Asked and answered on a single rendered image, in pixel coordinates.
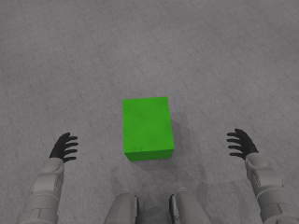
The carton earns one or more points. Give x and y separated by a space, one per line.
147 129

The robot right shin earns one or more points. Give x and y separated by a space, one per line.
177 220

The right robot hand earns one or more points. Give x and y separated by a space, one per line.
246 145

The robot right forearm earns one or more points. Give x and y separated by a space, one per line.
272 195

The robot left thigh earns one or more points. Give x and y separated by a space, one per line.
123 210

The left robot hand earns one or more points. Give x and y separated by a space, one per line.
59 148

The robot left forearm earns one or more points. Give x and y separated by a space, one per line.
44 195

